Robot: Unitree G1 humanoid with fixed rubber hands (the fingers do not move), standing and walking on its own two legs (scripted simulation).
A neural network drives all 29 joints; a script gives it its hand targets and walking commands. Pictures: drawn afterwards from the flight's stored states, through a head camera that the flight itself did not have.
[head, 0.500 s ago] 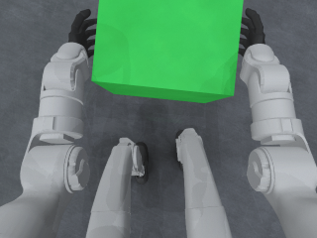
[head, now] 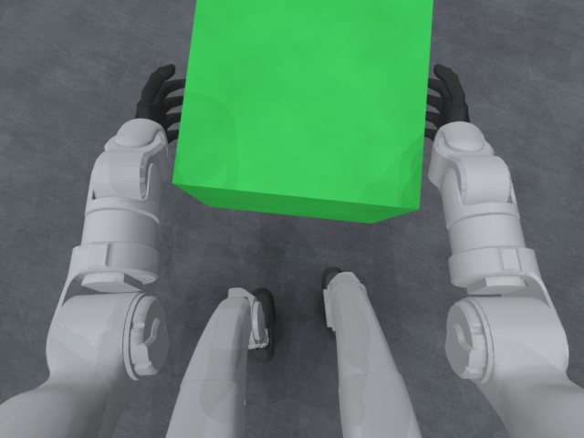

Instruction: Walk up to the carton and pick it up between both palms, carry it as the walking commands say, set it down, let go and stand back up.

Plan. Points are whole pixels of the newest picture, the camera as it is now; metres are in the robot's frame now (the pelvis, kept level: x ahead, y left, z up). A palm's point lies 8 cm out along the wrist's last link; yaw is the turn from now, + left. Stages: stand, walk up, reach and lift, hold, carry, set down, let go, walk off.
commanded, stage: reach and lift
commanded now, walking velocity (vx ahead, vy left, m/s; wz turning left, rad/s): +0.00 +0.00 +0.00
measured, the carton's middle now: (302, 114) +0.52 -0.03 -0.10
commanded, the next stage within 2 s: hold in 1.82 s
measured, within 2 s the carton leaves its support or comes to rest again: neither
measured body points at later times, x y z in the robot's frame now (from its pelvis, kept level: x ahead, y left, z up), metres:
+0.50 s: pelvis +0.03 +0.00 +0.05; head +0.16 -0.03 +0.48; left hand +0.46 +0.16 +0.05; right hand +0.45 -0.21 +0.05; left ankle +0.13 +0.11 -0.66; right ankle +0.18 -0.11 -0.66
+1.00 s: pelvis +0.13 +0.02 +0.08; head +0.09 +0.01 +0.53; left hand +0.47 +0.18 +0.12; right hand +0.46 -0.18 +0.12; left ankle +0.13 +0.11 -0.66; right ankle +0.18 -0.11 -0.66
